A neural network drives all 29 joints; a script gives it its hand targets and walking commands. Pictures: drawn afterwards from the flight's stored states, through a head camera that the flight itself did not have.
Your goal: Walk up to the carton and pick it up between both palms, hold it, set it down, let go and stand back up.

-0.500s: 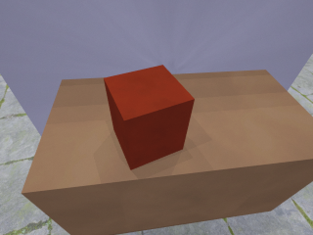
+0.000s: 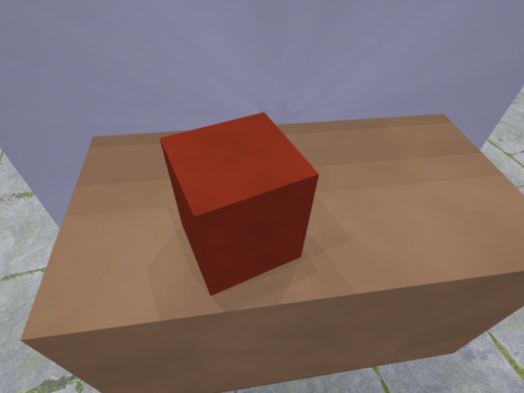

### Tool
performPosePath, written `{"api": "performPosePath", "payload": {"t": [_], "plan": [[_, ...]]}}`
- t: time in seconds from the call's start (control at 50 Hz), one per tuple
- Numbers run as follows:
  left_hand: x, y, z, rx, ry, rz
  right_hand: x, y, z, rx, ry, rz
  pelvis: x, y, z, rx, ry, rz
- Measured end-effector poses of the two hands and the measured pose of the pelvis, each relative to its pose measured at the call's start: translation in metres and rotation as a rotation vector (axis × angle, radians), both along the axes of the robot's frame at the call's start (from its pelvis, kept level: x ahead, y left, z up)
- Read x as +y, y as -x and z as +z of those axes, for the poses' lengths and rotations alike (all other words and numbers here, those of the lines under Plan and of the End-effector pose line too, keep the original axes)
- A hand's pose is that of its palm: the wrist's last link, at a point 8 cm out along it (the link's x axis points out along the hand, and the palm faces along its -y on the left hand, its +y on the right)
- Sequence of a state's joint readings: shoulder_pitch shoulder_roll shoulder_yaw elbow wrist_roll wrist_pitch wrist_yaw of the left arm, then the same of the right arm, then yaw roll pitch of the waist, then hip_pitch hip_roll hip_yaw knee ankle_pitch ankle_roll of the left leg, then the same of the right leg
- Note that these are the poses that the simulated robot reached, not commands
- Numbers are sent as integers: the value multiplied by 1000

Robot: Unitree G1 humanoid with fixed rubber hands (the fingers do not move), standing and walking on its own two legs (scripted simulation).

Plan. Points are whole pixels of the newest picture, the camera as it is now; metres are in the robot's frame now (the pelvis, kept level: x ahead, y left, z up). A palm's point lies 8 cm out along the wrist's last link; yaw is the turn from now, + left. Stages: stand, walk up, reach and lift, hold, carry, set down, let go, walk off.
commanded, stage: stand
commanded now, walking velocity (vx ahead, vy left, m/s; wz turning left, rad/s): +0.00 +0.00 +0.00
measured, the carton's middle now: (237, 203) +0.46 +0.06 +0.00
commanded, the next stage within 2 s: none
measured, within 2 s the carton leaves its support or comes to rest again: neither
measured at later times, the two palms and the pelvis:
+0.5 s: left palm out of the picture +0.00 +0.24 -0.14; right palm out of the picture -0.01 -0.24 -0.13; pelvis +0.00 +0.00 +0.00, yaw +0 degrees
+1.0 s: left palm out of the picture +0.00 +0.24 -0.14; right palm out of the picture -0.01 -0.23 -0.13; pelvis +0.00 +0.00 +0.00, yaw +0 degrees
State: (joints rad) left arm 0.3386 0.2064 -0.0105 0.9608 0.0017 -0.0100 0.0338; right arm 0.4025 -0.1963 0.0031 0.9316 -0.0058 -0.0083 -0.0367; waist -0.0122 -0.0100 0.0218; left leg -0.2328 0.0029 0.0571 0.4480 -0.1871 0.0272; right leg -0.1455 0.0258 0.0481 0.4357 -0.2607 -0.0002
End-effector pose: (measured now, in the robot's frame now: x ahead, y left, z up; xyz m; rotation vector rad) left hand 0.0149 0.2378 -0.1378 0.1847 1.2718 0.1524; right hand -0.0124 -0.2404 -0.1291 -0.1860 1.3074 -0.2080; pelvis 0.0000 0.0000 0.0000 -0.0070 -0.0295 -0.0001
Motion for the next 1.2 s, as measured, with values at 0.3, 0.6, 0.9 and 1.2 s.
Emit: {"api": "performPosePath", "payload": {"t": [0.3, 0.6, 0.9, 1.2], "plan": [[-1, 2, -2, 29, 2, 5, 3, -7, -1, 11, -3, 3, 0, -3, 1, -7, 0, -3], [0, 19, -3, 73, 3, 19, 6, 3, -3, 38, -7, -4, 3, 1, 1, -6, -2, -1], [-2, 23, -4, 90, 5, 23, 7, 4, -4, 53, -11, -12, 3, -2, 1, 0, -2, -3], [-5, 12, -3, 77, 4, 18, 8, -5, -5, 47, -18, -11, 1, -8, 1, 3, -5, -6]]}}
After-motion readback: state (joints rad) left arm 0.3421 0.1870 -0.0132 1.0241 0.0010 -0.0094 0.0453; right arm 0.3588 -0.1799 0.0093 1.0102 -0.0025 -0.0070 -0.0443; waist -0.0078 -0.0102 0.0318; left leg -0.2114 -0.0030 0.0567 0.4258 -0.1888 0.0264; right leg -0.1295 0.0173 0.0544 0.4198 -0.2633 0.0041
